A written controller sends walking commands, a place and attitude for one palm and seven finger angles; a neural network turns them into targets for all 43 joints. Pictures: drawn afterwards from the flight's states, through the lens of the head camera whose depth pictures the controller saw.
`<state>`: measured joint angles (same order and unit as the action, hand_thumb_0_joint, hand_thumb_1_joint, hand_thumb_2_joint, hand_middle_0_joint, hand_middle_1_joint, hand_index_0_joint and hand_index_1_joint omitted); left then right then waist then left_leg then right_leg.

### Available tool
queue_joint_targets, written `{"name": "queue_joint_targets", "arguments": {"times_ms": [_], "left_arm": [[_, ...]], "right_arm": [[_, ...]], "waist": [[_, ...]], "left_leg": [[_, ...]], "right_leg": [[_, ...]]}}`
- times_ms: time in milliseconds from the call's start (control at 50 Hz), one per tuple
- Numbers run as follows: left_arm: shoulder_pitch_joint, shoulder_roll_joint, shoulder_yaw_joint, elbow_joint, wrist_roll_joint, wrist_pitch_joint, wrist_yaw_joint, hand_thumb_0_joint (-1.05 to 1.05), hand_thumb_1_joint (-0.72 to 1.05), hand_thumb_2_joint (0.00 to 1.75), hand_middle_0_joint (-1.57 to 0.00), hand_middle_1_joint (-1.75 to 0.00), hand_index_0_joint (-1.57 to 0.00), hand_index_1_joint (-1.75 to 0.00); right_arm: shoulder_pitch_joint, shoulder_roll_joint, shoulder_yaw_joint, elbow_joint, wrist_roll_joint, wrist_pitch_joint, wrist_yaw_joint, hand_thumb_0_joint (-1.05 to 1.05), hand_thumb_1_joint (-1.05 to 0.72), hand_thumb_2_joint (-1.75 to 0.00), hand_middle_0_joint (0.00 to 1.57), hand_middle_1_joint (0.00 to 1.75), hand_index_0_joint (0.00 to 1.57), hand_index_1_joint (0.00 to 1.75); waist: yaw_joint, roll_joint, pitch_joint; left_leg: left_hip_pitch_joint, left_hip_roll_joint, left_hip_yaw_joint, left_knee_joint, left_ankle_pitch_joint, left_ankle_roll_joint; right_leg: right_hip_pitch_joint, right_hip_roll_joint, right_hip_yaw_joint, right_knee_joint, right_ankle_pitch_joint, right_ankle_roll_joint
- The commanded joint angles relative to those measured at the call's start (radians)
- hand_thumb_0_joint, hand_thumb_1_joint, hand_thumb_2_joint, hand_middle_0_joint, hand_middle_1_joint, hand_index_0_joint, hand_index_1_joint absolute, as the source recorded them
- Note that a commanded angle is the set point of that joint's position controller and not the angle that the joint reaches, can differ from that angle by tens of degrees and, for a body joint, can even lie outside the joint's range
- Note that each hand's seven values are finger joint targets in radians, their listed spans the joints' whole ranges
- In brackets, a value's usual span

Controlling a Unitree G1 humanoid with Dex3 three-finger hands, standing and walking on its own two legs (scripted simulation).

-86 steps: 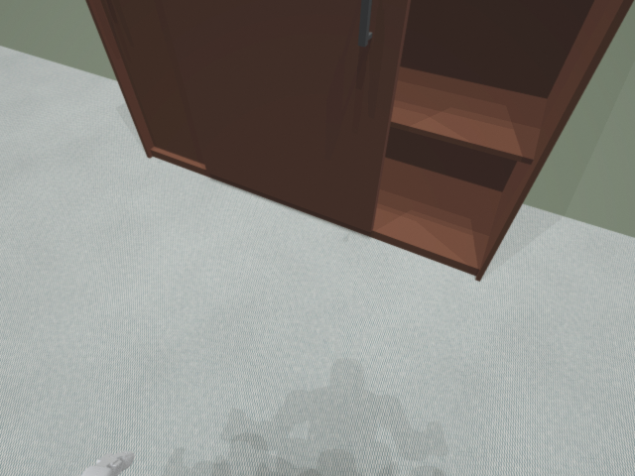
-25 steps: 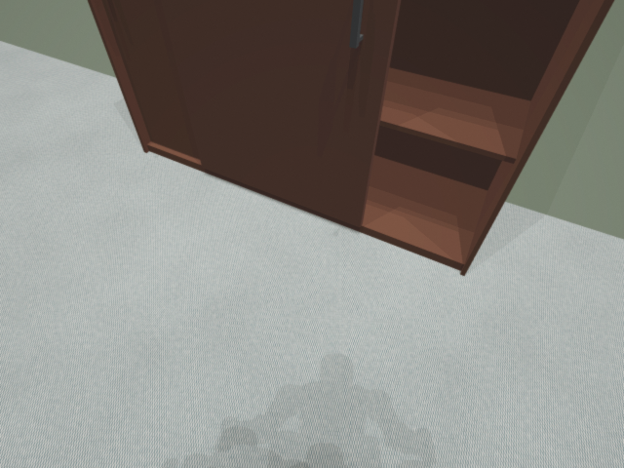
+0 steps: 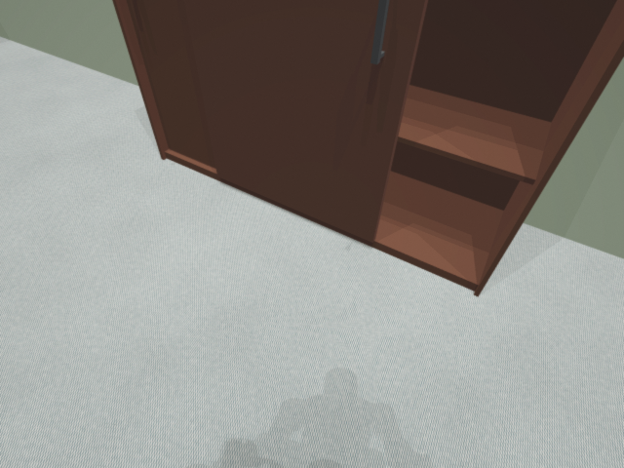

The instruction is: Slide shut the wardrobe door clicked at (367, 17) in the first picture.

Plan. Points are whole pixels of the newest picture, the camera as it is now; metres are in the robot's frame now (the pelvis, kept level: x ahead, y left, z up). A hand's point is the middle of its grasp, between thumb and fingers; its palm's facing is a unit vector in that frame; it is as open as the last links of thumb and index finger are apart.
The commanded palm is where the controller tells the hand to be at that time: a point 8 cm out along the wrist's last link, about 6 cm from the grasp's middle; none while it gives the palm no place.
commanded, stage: walk to a spot facing it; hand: left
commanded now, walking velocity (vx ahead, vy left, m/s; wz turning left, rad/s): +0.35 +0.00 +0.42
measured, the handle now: (385, 13) +1.17 -0.13 +0.17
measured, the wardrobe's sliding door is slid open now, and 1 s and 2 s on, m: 0.45 0.45 0.45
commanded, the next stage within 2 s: turn to face it in 0.76 s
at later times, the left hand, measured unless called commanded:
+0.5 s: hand (153, 444) +0.20 +0.26 -0.17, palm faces +0.12 -0.98 -0.13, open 7.4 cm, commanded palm none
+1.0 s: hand (179, 347) +0.36 +0.26 -0.18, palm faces +0.23 -0.96 -0.19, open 7.3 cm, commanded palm none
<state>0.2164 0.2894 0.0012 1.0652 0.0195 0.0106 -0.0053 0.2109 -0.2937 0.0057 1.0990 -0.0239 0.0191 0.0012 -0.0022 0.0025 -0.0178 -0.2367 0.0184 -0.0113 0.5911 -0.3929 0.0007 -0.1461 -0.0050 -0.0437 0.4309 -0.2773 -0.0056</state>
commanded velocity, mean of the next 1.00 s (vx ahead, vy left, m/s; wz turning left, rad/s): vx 0.28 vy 0.00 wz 0.05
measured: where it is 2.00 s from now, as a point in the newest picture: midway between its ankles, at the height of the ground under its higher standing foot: (278, 400)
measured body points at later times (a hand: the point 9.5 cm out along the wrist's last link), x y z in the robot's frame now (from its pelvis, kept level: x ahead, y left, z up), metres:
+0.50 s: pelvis +0.16 +0.08 +0.00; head +0.18 +0.10 +0.45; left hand +0.19 +0.31 -0.16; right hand +0.09 -0.12 -0.14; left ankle +0.06 +0.13 -0.74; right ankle +0.28 -0.06 -0.67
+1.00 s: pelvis +0.40 +0.09 +0.00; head +0.42 +0.10 +0.45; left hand +0.35 +0.31 -0.16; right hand +0.52 -0.13 -0.15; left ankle +0.46 +0.24 -0.70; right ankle +0.40 -0.02 -0.74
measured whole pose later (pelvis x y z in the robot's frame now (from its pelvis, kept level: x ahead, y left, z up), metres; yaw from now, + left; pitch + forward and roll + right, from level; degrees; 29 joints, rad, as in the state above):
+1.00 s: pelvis +0.40 +0.09 +0.00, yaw +11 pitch +0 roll -2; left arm 0.32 0.17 0.04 1.09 0.02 -0.06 0.01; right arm 0.18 -0.18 -0.05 1.01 -0.02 -0.03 -0.01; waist 0.01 0.02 0.04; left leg -0.53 0.13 0.06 0.84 -0.22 -0.02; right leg -0.17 -0.02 -0.17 0.44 -0.26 -0.02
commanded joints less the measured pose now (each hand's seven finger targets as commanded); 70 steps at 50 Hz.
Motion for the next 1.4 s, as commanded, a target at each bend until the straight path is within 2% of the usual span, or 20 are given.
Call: {"name": "queue_joint_targets", "arguments": {"times_ms": [0,120,140,160,180,240,300,520,620,640,660,680,760,840,1020,1040,1080,1100,1220,1380], "left_arm": [[0.088,0.199,0.068,-0.048,0.011,-0.035,0.018,0.00,0.90,0.90,-0.20,-0.30,-0.20,-0.30],[0.070,0.113,0.062,-0.053,0.001,-0.038,0.008,0.00,0.90,0.90,-0.20,-0.30,-0.20,-0.30],[0.079,0.046,0.050,-0.073,-0.007,-0.034,-0.001,0.00,0.90,0.90,-0.20,-0.30,-0.20,-0.30],[0.025,0.012,0.037,-0.124,-0.002,-0.040,-0.003,0.00,0.90,0.90,-0.20,-0.30,-0.20,-0.30],[-0.006,0.020,0.044,-0.136,0.007,-0.046,0.000,0.00,0.90,0.90,-0.20,-0.30,-0.20,-0.30],[-0.002,-0.003,0.050,-0.084,0.014,-0.051,-0.010,0.00,0.90,0.90,-0.20,-0.30,-0.20,-0.30],[0.072,-0.045,0.045,-0.052,0.013,-0.042,-0.014,0.00,0.90,0.90,-0.20,-0.30,-0.20,-0.30],[-0.188,-0.091,0.047,-0.140,-0.003,-0.051,-0.019,0.00,0.90,0.90,-0.20,-0.30,-0.20,-0.30],[0.053,-0.043,0.072,-0.083,0.006,-0.069,-0.008,0.00,0.90,0.90,-0.20,-0.30,-0.20,-0.30],[0.206,-0.010,0.085,-0.041,0.013,-0.079,-0.004,0.00,0.90,0.90,-0.20,-0.30,-0.20,-0.30],[0.333,0.084,0.108,-0.013,0.024,-0.091,0.011,0.00,0.90,0.90,-0.20,-0.30,-0.20,-0.30],[0.372,0.161,0.122,0.006,0.008,-0.089,0.016,0.00,0.90,0.90,-0.20,-0.30,-0.20,-0.30],[0.092,-0.021,0.073,-0.047,0.001,-0.095,0.023,0.00,0.90,0.90,-0.20,-0.30,-0.20,-0.30],[0.078,-0.066,0.050,-0.043,0.009,-0.099,0.025,0.00,0.90,0.90,-0.20,-0.30,-0.20,-0.30],[0.148,-0.002,0.060,-0.011,-0.004,-0.058,0.025,0.00,0.90,0.90,-0.20,-0.30,-0.20,-0.30],[0.151,-0.018,0.059,-0.017,-0.006,-0.051,0.024,0.00,0.90,0.90,-0.20,-0.30,-0.20,-0.30],[0.202,-0.064,0.058,-0.030,-0.017,-0.034,0.024,0.00,0.90,0.90,-0.20,-0.30,-0.20,-0.30],[0.177,-0.056,0.063,-0.039,-0.008,-0.024,0.027,0.00,0.90,0.90,-0.20,-0.30,-0.20,-0.30],[0.135,-0.082,0.088,-0.062,0.001,0.018,0.003,0.00,0.90,0.90,-0.20,-0.30,-0.20,-0.30],[0.031,-0.074,0.098,-0.164,0.007,0.024,-0.008,0.00,0.90,0.90,-0.20,-0.30,-0.20,-0.30]], "right_arm": [[-0.067,-0.087,-0.043,-0.113,0.004,-0.030,0.016,0.00,-0.90,-0.90,0.20,0.30,0.20,0.30],[0.237,-0.031,-0.052,-0.040,0.008,-0.055,0.018,0.00,-0.90,-0.90,0.20,0.30,0.20,0.30],[0.343,-0.116,-0.081,-0.011,-0.003,-0.063,0.007,0.00,-0.90,-0.90,0.20,0.30,0.20,0.30],[0.426,-0.176,-0.095,-0.005,0.001,-0.069,-0.006,0.00,-0.90,-0.90,0.20,0.30,0.20,0.30],[0.397,-0.166,-0.090,-0.013,0.003,-0.063,-0.012,0.00,-0.90,-0.90,0.20,0.30,0.20,0.30],[0.264,-0.027,-0.058,-0.036,0.009,-0.089,-0.020,0.00,-0.90,-0.90,0.20,0.30,0.20,0.30],[0.280,0.016,-0.051,-0.011,0.016,-0.114,-0.028,0.00,-0.90,-0.90,0.20,0.30,0.20,0.30],[0.389,0.066,-0.050,0.062,0.009,-0.118,-0.044,0.00,-0.90,-0.90,0.20,0.30,0.20,0.30],[0.327,0.010,-0.070,0.059,0.009,-0.113,-0.047,0.00,-0.90,-0.90,0.20,0.30,0.20,0.30],[0.309,0.005,-0.069,0.047,0.013,-0.112,-0.042,0.00,-0.90,-0.90,0.20,0.30,0.20,0.30],[0.349,0.051,-0.065,0.025,0.024,-0.112,-0.027,0.00,-0.90,-0.90,0.20,0.30,0.20,0.30],[0.381,0.091,-0.055,0.004,0.029,-0.115,-0.027,0.00,-0.90,-0.90,0.20,0.30,0.20,0.30],[0.184,0.118,-0.064,-0.027,0.008,-0.084,-0.013,0.00,-0.90,-0.90,0.20,0.30,0.20,0.30],[0.214,0.145,-0.061,-0.033,0.001,-0.030,-0.002,0.00,-0.90,-0.90,0.20,0.30,0.20,0.30],[0.097,0.090,-0.049,-0.068,0.007,-0.070,-0.012,0.00,-0.90,-0.90,0.20,0.30,0.20,0.30],[0.149,0.032,-0.060,-0.061,0.006,-0.076,-0.020,0.00,-0.90,-0.90,0.20,0.30,0.20,0.30],[0.211,-0.106,-0.083,-0.067,0.004,-0.070,-0.036,0.00,-0.90,-0.90,0.20,0.30,0.20,0.30],[0.170,-0.089,-0.076,-0.079,0.001,-0.061,-0.042,0.00,-0.90,-0.90,0.20,0.30,0.20,0.30],[0.010,-0.010,-0.073,-0.133,0.001,-0.054,-0.043,0.00,-0.90,-0.90,0.20,0.30,0.20,0.30],[-0.004,-0.055,-0.116,-0.165,-0.006,-0.032,-0.029,0.00,-0.90,-0.90,0.20,0.30,0.20,0.30]], "waist": [[0.041,-0.139,0.158],[-0.078,0.019,0.065],[-0.115,0.265,0.043],[-0.125,0.343,0.060],[-0.108,0.205,0.086],[-0.041,0.049,0.164],[-0.005,0.065,0.101],[-0.060,0.115,0.193],[0.061,0.091,0.067],[0.127,0.055,-0.015],[0.158,-0.132,-0.147],[0.117,-0.260,-0.228],[0.017,-0.003,0.094],[-0.048,-0.098,0.113],[-0.017,-0.104,0.014],[-0.036,-0.004,-0.037],[-0.050,0.310,-0.133],[-0.046,0.227,-0.079],[0.010,0.159,-0.003],[-0.012,0.194,-0.011]], "left_leg": [[-0.324,0.066,0.022,0.249,-0.075,0.014],[0.184,0.008,0.110,-0.120,0.072,0.016],[0.280,0.190,-0.227,-0.277,-0.148,0.087],[0.305,0.359,-0.538,-0.437,-0.228,0.171],[0.272,0.394,-0.562,-0.447,-0.220,0.218],[0.094,0.290,-0.356,-0.450,0.002,0.181],[0.158,0.216,-0.163,-0.421,0.314,0.157],[0.256,0.191,-0.026,-0.402,0.660,0.146],[0.257,0.206,0.006,-0.079,1.011,0.129],[0.147,0.163,0.026,0.128,0.917,0.098],[-0.103,0.048,0.065,0.455,0.520,0.065],[-0.295,-0.075,0.030,0.801,-0.133,0.038],[-0.309,0.107,-0.038,0.783,0.064,0.046],[-0.242,0.111,0.014,0.579,0.118,0.004],[0.069,0.052,0.133,-0.078,0.326,-0.049],[0.186,0.111,0.089,-0.133,0.488,-0.039],[0.314,0.465,-0.192,-0.196,0.880,0.140],[0.236,0.481,-0.159,-0.227,0.772,0.181],[0.081,0.348,0.114,-0.267,0.575,0.110],[0.106,0.393,0.173,-0.218,0.436,0.111]], "right_leg": [[0.036,-0.367,0.337,-0.294,-0.326,-0.183],[-0.203,-0.191,-0.034,0.061,-0.177,-0.062],[-0.374,-0.085,-0.115,0.377,-0.207,-0.005],[-0.555,-0.012,-0.077,0.602,-0.330,0.016],[-0.594,-0.063,0.012,0.710,-0.284,-0.007],[-0.547,-0.137,0.051,0.756,-0.052,-0.001],[-0.513,-0.129,0.015,0.715,0.054,0.025],[-0.500,-0.080,-0.081,0.289,0.158,0.005],[-0.141,-0.001,-0.100,0.170,0.096,-0.063],[0.088,-0.011,-0.074,0.122,0.145,-0.080],[0.353,-0.243,0.221,0.070,0.137,-0.158],[0.425,-0.491,0.642,-0.083,0.220,-0.260],[-0.097,-0.383,0.273,-0.198,0.087,-0.180],[-0.245,-0.294,0.015,-0.229,0.239,-0.124],[-0.125,-0.171,0.056,0.001,0.439,-0.108],[-0.151,-0.127,0.037,0.096,0.312,-0.068],[-0.324,0.002,-0.046,0.487,-0.402,0.024],[-0.340,-0.027,-0.007,0.633,-0.409,0.021],[-0.359,-0.077,-0.024,0.696,-0.169,0.048],[-0.264,-0.062,-0.068,0.337,-0.122,0.036]]}}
